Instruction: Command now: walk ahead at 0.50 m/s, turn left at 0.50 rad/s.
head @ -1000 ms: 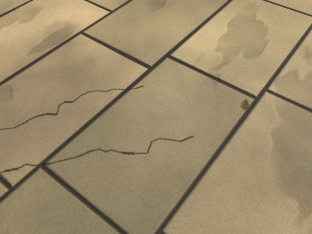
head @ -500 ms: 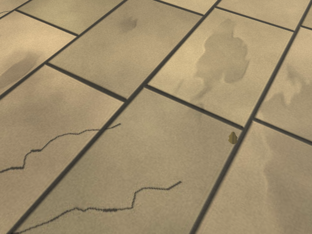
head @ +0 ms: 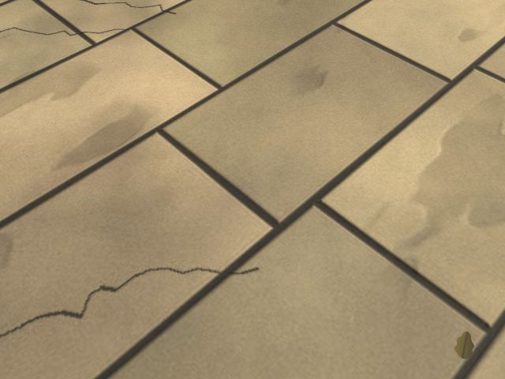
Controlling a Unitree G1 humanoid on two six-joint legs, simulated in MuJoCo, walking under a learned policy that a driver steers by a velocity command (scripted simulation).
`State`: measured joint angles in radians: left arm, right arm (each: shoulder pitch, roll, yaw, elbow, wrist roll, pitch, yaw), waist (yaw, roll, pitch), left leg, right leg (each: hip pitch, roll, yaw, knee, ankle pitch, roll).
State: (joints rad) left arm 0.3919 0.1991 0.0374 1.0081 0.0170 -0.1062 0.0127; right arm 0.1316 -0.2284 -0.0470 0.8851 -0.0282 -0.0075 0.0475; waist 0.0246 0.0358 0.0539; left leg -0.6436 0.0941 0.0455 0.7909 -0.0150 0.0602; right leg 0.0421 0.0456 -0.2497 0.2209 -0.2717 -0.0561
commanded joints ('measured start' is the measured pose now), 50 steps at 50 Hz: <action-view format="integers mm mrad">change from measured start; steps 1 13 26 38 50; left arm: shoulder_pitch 43 -152 -426 -80 -106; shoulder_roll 135 139 118 235 144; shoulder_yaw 24 29 11 53 -1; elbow -27 -196 -318 -244 -134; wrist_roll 1 -2 21 2 -3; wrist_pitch -5 1 72 41 25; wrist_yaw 12 -10 -35 -16 -11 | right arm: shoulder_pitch -127 160 319 410 152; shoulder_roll -19 -164 -177 -152 -39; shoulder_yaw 8 -63 -57 -33 14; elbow -97 -17 -13 2 -10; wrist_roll -4 19 23 16 6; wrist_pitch -13 -18 -52 -58 -3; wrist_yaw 8 -54 -49 -68 -48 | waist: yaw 15 -47 -107 -16 -40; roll -95 -89 28 -140 -160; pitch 58 -49 -15 -195 -124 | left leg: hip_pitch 18 635 621 109 317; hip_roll -29 136 15 -185 -104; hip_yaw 72 -427 -337 -186 -42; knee -111 -534 -563 528 -46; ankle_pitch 10 61 146 -452 -192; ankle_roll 24 271 179 12 -64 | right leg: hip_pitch -17 -729 -740 53 -203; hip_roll -290 -159 -126 -465 -221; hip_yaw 50 287 252 880 256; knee -55 1049 519 86 82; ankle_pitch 539 -62 240 299 911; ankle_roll -69 50 109 -233 -125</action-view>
